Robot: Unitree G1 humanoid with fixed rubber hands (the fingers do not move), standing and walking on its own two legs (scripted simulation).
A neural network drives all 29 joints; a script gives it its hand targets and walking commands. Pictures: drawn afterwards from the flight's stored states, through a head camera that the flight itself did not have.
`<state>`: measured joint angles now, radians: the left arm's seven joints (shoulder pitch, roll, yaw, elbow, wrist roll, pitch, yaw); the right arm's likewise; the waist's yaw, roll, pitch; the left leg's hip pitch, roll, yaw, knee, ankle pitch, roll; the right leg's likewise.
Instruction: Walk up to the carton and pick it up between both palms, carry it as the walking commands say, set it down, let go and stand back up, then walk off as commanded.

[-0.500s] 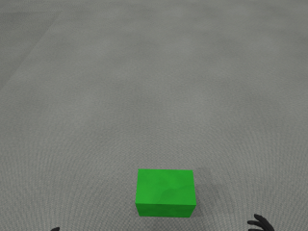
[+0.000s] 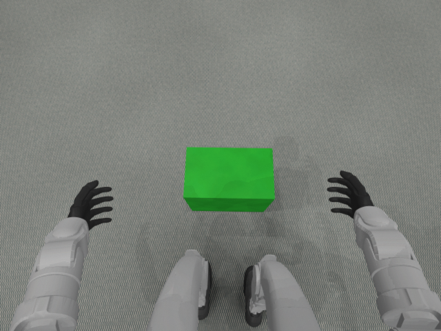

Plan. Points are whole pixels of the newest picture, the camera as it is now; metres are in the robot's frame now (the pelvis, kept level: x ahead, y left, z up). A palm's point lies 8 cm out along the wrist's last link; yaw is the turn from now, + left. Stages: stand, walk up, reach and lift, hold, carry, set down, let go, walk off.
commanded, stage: reach and lift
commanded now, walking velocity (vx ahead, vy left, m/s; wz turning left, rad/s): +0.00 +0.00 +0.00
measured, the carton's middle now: (228, 182) +0.49 +0.02 -0.57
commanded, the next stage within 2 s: none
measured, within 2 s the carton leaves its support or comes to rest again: neither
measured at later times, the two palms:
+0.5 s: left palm (118, 148) +0.44 +0.27 -0.13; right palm (341, 158) +0.44 -0.23 -0.14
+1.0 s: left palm (134, 138) +0.50 +0.27 -0.22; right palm (318, 143) +0.51 -0.21 -0.22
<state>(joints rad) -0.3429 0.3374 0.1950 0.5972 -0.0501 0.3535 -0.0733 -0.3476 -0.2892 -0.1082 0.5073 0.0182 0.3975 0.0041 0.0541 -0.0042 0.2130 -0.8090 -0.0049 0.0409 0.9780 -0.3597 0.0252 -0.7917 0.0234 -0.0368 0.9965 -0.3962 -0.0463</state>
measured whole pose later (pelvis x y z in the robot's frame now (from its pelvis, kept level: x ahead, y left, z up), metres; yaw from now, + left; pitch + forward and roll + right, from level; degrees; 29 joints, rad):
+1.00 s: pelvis -0.02 +0.02 -0.06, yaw -1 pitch +32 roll -1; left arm -1.24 0.47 0.29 0.60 -0.18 0.32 -0.02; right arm -1.22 -0.45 -0.29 0.58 0.16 0.32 -0.01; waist 0.04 0.01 0.53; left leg -1.40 -0.03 -0.01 1.23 -0.35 0.03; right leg -1.36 0.05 0.00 1.21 -0.40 -0.01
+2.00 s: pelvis -0.05 +0.02 -0.33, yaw -3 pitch +33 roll -2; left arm -1.42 0.52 0.18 0.87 -0.20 0.25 0.00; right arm -1.39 -0.47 -0.18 0.81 0.21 0.27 -0.07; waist 0.03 0.01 0.52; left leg -2.18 -0.02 0.03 2.19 -0.58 0.05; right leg -2.15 0.05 -0.04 2.20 -0.62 -0.01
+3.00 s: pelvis -0.05 +0.01 -0.36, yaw -2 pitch +31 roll +0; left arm -1.48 0.47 0.07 1.07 -0.28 0.13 0.08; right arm -1.47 -0.41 -0.05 1.01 0.30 0.15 -0.13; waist 0.02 -0.01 0.52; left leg -2.24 0.01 0.05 2.30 -0.60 0.05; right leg -2.22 0.03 -0.05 2.32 -0.63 -0.03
